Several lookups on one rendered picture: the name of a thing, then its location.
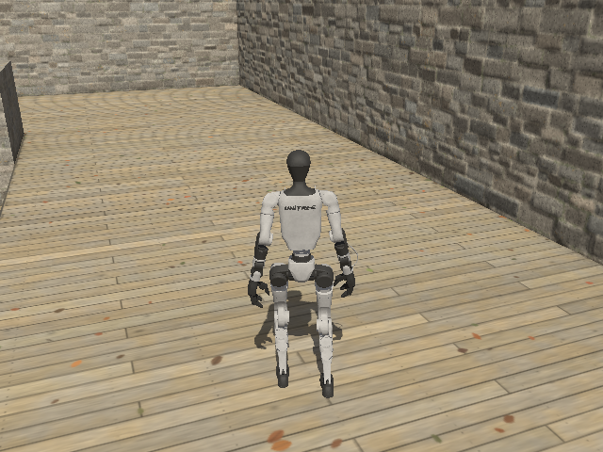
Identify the robot right upper arm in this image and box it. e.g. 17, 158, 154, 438
319, 190, 344, 243

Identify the robot right hand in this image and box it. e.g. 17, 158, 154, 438
334, 272, 355, 298

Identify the left robot forearm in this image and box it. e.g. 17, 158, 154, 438
250, 232, 269, 282

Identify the left robot shin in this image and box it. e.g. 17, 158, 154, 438
274, 311, 288, 375

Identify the left robot thigh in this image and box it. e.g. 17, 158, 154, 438
269, 263, 289, 327

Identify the right robot forearm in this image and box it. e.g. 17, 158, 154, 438
334, 228, 353, 275

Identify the robot left hand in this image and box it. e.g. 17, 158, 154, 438
248, 279, 269, 308

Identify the robot left upper arm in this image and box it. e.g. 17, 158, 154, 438
258, 191, 280, 246

